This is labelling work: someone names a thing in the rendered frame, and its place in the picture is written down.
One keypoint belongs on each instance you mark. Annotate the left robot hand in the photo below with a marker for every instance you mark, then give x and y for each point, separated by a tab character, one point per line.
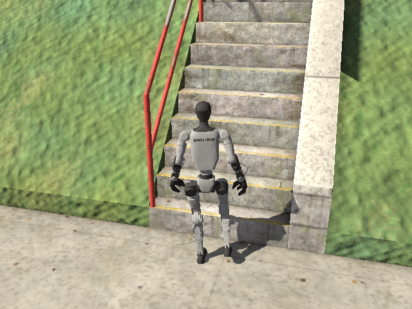
179	183

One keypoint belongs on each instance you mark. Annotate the right robot upper arm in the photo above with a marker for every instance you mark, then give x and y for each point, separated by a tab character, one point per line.
228	145

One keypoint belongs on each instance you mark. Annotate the robot head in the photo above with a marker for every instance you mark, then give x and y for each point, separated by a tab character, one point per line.
203	112

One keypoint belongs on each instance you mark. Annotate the robot left forearm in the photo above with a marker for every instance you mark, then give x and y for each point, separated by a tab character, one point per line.
175	171

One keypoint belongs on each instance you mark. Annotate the right robot hand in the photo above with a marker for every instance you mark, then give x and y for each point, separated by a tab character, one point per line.
242	185

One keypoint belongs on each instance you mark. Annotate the robot right forearm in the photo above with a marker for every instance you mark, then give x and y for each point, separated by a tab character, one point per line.
237	170

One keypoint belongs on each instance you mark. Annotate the right robot thigh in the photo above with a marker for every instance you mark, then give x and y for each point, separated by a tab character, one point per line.
222	190

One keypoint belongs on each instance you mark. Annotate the left robot upper arm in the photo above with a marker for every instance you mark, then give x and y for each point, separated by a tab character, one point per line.
181	146

